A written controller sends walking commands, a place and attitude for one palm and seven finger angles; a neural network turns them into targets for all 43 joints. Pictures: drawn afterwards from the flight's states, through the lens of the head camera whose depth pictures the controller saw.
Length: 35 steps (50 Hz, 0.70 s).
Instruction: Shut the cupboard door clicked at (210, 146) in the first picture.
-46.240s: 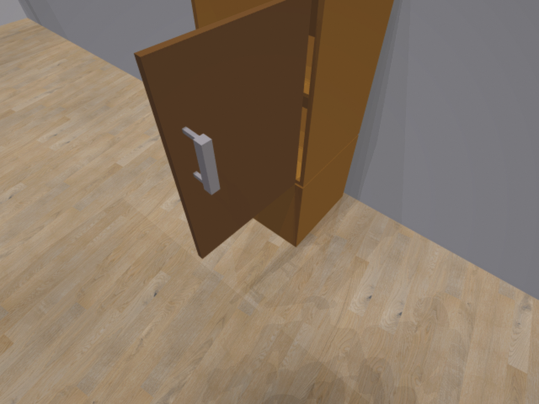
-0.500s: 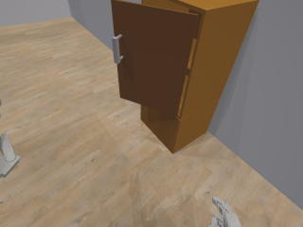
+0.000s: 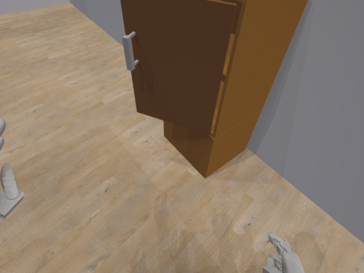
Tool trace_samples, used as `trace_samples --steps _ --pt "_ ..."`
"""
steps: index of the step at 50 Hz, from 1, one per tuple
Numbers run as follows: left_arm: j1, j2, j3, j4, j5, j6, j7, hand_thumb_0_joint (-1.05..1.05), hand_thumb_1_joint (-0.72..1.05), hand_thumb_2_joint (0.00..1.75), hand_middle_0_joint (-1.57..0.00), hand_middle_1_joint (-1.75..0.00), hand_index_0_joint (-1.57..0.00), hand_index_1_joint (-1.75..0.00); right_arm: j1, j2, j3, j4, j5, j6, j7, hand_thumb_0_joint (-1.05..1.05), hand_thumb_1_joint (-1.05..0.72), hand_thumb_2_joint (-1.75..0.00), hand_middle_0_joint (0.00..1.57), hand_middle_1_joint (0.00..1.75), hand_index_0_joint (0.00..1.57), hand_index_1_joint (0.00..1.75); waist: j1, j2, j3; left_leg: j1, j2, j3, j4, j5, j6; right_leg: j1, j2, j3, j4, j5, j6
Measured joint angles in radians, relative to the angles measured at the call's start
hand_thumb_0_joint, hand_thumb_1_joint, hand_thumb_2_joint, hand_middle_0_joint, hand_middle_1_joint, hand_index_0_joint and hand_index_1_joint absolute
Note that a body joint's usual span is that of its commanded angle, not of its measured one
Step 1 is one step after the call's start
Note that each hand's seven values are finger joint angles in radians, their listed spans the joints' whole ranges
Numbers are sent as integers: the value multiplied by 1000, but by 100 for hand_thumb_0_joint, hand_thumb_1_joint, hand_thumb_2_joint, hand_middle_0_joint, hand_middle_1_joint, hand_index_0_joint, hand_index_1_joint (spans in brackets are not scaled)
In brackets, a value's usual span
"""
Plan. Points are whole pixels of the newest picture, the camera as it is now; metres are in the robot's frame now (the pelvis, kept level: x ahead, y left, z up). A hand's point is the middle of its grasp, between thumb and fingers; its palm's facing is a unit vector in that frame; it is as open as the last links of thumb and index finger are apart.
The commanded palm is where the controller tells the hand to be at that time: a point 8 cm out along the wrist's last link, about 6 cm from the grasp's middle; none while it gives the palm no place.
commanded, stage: stop stepping back and stand still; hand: left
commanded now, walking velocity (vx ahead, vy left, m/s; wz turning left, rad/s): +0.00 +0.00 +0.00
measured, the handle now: (131, 51) +0.90 +0.23 +0.03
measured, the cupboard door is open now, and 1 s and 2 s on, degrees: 30 30 30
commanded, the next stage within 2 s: let the arm hang, fingers relaxed in 0.12 s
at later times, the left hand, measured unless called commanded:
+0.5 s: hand out of the picture +0.07 +0.17 -0.16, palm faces -0.04 -0.99 -0.16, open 7.3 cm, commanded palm none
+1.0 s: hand out of the picture -0.05 +0.20 -0.17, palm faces +0.02 -0.98 -0.21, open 7.3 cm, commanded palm none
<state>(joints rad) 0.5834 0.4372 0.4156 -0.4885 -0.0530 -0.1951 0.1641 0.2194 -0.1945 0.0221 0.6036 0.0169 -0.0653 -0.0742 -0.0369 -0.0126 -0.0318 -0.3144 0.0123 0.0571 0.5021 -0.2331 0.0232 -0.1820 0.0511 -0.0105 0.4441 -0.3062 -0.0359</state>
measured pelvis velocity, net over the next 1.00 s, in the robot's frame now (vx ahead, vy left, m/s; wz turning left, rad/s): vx -0.02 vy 0.01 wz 0.00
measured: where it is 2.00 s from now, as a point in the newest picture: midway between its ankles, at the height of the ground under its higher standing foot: outside the picture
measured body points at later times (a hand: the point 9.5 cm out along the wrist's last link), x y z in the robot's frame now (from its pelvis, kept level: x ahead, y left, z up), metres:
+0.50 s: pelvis -0.02 +0.01 -0.01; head +0.00 +0.01 +0.44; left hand +0.07 +0.22 -0.15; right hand +0.09 -0.25 -0.13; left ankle +0.02 +0.10 -0.74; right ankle -0.05 -0.10 -0.74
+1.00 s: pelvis -0.02 +0.01 +0.01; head -0.02 +0.01 +0.46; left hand -0.05 +0.25 -0.15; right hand -0.03 -0.21 -0.16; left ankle +0.02 +0.10 -0.74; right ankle -0.05 -0.10 -0.74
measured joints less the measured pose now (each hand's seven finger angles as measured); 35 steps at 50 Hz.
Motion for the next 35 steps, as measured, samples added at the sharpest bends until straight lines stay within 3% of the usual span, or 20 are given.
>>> trace_samples --steps 11,12,16,20,24,26,29,35 --pt "-22 -32 -23 41 -4 31 2 1 89 90 -21 -30 -21 -31 -5 3 10 4 5 26 -4 2 -91 -90 20 30 20 30 30 19 -16 12 -3 1 7 -14 2 15 -3 2 1 -12 3" --pt "-53 -31 -50 87 5 21 -10 1 89 90 -21 -30 -21 -31 -8 -7 5 18 12 7 13 2 -91 -90 20 30 20 30 34 27 -15 4 -4 -3 17 -14 2 8 -5 -6 14 -13 5" --pt "-251 -71 -242 514 48 140 -106 0 90 90 -20 -30 -20 -30 -58 -86 -8 111 -6 12 73 1 -91 -90 20 30 21 30 55 79 -18 -32 -22 -6 70 -26 16 -37 -24 -15 95 -49 10" --pt "-333 -154 -381 940 63 234 -151 0 91 90 -19 -30 -20 -30 -86 -103 -6 168 -22 57 81 1 -91 -90 20 30 21 30 25 73 7 -31 -32 1 79 -24 21 -51 -36 -10 137 -62 12" --pt "-323 -242 -453 1221 64 256 -160 1 91 90 -20 -30 -20 -30 -54 -74 1 231 -34 81 79 1 -91 -90 20 30 20 30 2 10 49 -2 -31 3 46 -5 15 -29 -34 -8 116 -49 9" --pt "-313 -268 -427 1308 49 241 -138 -1 95 90 -20 -30 -21 -30 -22 -53 4 281 -36 87 75 1 -91 -90 20 30 20 30 5 -19 63 9 -26 -6 24 8 12 -10 -27 -16 82 -31 5" --pt "-309 -242 -405 1396 56 222 -136 -3 101 90 -21 -30 -21 -30 26 -24 5 364 -38 97 68 1 -91 -90 20 30 20 30 24 -39 75 26 -18 -20 -8 28 6 21 -16 -27 23 0 -2" --pt "-268 -220 -408 1545 57 211 -146 -2 97 90 -20 -30 -21 -30 78 0 -5 471 -30 98 55 1 -91 -90 19 30 20 30 29 -12 84 63 -12 -16 -53 47 8 68 -9 -21 -52 40 0"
